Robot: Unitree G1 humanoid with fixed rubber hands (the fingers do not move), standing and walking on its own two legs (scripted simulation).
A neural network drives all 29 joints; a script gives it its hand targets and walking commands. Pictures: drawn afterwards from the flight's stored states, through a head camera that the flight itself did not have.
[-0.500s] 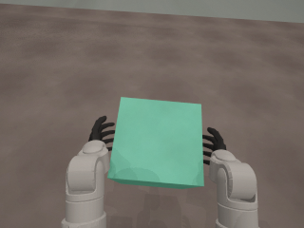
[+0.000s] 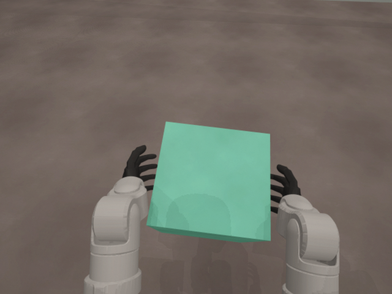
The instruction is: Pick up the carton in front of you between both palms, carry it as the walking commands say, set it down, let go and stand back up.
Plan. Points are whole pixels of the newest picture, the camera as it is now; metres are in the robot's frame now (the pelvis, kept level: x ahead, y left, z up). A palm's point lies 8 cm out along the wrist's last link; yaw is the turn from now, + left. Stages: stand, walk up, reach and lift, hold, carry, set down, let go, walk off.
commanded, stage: carry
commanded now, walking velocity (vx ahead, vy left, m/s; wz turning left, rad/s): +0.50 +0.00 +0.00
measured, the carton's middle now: (208, 190) +0.35 +0.00 -0.01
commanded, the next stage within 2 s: none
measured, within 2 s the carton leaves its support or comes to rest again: neither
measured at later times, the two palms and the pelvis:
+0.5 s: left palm (147, 83) +0.62 +0.18 +0.09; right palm (250, 95) +0.59 -0.11 +0.09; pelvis +0.34 +0.05 +0.01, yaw -3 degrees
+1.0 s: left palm (174, 30) +0.95 +0.14 +0.10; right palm (252, 39) +0.93 -0.15 +0.08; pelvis +0.66 +0.00 +0.02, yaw +0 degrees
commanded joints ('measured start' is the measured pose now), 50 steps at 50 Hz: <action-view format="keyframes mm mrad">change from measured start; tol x16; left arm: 1 -269 -1122 -626 -38 -427 15 -299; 16 -203 -958 -602 -7 -360 78 -273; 50 -256 -1112 -609 -105 -409 10 -290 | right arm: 1 -564 1001 675 -184 443 -103 293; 17 -405 868 597 -35 415 -47 289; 50 -548 1026 694 -231 453 -108 277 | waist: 1 1 -135 -326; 12 0 -173 -204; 17 -61 321 -316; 20 -57 49 -267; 34 -36 87 -241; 38 7 -378 -390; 42 6 -62 -345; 50 0 -190 -294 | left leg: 1 -357 58 -11 -120 146 12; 12 -120 -7 178 -607 419 -2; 14 155 -26 182 -641 328 33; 17 603 367 -493 -753 641 248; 27 378 226 5 -865 491 115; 35 322 147 140 -580 816 61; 36 180 110 157 -402 754 27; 38 -349 -96 87 98 -18 -25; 40 -466 -2 -48 213 -36 17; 50 -270 49 72 -392 327 -3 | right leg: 1 539 -287 307 -263 231 -51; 12 466 -196 102 -210 223 -18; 14 366 -138 34 41 347 30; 17 -291 61 122 714 -366 121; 18 -360 17 193 798 -373 108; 35 190 50 -28 -90 123 48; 36 406 19 24 -77 90 19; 38 775 -350 668 -188 170 -155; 41 679 -343 492 -160 370 -125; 50 504 -237 159 -308 155 -55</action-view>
